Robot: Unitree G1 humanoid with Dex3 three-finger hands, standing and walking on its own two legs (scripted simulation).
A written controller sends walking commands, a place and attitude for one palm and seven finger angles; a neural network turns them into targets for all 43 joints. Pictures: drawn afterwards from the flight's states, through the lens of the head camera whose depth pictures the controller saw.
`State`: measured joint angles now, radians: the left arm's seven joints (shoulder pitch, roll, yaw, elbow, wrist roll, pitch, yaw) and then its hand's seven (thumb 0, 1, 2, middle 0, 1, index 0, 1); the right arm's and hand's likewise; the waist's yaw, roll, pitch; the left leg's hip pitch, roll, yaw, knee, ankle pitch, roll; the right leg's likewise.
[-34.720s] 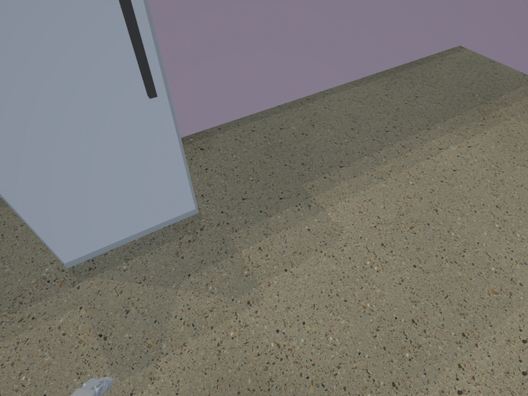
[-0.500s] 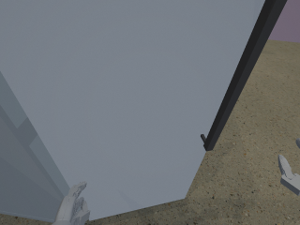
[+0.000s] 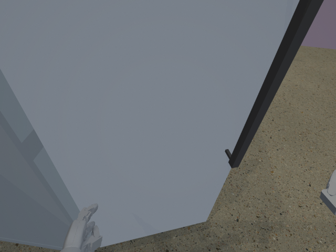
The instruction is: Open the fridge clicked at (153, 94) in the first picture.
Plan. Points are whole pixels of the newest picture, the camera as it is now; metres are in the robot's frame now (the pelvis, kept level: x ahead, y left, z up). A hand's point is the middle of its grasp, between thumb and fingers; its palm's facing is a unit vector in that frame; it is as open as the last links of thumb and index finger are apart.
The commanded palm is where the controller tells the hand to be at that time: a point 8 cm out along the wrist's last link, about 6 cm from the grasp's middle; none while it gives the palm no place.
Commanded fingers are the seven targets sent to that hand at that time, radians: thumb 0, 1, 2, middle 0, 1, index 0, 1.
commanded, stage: step back with the hand held close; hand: right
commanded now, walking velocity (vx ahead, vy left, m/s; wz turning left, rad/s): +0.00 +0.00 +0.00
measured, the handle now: (256, 100) +0.42 -0.22 +0.19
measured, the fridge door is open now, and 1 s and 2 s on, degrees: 69 69 69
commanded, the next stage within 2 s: stop stepping back and stand still in 1.44 s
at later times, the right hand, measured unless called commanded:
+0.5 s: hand out of the picture +0.16 -0.29 +0.16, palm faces +0.40 +0.78 -0.48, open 7.4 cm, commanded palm +0.09 -0.33 +0.18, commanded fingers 0.00 -0.90 -0.90 0.20 0.30 0.20 0.30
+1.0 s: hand out of the picture +0.11 -0.32 +0.17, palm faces +0.42 +0.79 -0.44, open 7.4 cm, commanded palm +0.05 -0.35 +0.18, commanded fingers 0.00 -0.90 -0.90 0.20 0.30 0.20 0.30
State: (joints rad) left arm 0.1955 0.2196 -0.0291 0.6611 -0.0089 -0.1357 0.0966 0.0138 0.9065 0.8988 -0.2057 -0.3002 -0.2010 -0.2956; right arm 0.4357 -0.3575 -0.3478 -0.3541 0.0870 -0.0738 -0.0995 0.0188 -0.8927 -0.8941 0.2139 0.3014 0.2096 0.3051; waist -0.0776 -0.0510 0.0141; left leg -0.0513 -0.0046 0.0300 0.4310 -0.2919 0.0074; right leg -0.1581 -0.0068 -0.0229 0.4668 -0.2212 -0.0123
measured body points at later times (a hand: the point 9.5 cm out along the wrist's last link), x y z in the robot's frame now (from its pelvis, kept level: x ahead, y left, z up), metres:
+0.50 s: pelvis -0.05 -0.03 -0.01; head -0.02 -0.04 +0.44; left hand +0.13 +0.20 -0.09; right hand +0.13 -0.33 +0.18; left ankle -0.03 +0.11 -0.74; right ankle +0.03 -0.11 -0.74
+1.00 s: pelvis -0.09 -0.05 +0.00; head -0.07 -0.08 +0.44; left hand +0.08 +0.18 -0.07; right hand +0.08 -0.36 +0.19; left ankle -0.16 +0.09 -0.73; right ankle +0.03 -0.11 -0.74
